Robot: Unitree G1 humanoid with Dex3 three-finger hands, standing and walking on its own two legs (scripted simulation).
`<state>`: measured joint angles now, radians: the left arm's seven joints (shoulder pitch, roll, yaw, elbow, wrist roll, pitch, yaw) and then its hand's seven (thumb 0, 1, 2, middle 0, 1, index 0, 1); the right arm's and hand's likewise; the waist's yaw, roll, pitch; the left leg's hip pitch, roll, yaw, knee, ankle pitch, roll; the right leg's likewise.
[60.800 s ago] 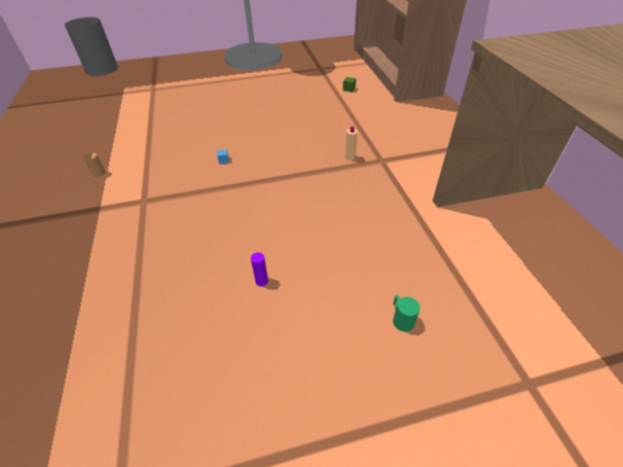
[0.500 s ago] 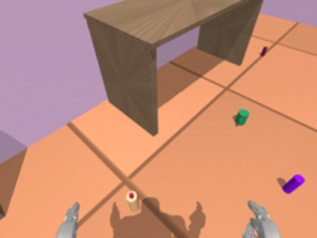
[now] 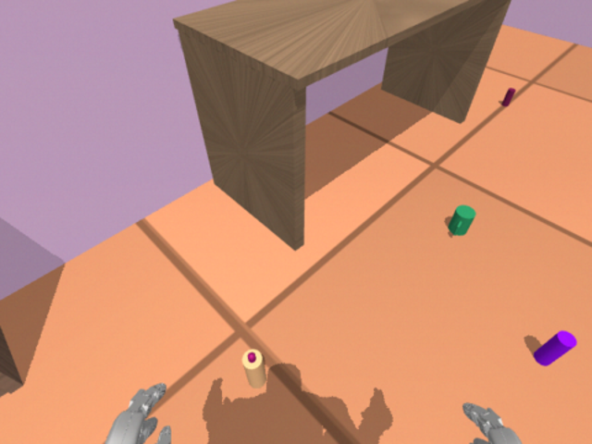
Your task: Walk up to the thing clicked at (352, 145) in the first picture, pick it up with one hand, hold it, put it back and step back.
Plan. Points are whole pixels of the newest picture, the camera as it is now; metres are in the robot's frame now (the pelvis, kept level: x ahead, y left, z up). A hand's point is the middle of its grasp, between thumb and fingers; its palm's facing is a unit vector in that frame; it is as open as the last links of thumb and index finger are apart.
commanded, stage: stand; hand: left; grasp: from the side
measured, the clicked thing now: (254, 367) +0.47 +0.16 -0.63
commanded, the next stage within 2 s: step back in 1.94 s
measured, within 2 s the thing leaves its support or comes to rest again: neither
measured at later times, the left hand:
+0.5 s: hand out of the picture +0.04 +0.26 -0.12, palm faces +0.01 -0.94 -0.35, open 7.4 cm
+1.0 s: hand out of the picture +0.03 +0.24 -0.11, palm faces +0.00 -0.94 -0.35, open 7.4 cm
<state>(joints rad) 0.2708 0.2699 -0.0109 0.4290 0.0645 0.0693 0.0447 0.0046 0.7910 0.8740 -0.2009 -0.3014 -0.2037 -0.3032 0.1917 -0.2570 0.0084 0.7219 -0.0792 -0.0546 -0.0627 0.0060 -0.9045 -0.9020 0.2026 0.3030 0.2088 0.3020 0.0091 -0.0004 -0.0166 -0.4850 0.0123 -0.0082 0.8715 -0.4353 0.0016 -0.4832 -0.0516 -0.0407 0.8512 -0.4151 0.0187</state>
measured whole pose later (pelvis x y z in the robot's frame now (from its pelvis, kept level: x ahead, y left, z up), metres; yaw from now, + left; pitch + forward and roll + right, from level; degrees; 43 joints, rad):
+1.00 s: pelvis -0.01 +0.00 +0.05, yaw +0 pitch -4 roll +0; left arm 0.16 0.32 0.01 1.16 0.03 -0.01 0.01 0.01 0.90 0.90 -0.20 -0.30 -0.20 -0.31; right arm 0.16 -0.33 -0.02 1.14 -0.03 0.00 0.00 0.00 -0.91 -0.90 0.20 0.30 0.21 0.30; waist 0.01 0.02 0.06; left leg -0.14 0.00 -0.01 0.37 -0.17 -0.01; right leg -0.15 -0.05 -0.05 0.38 -0.17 0.02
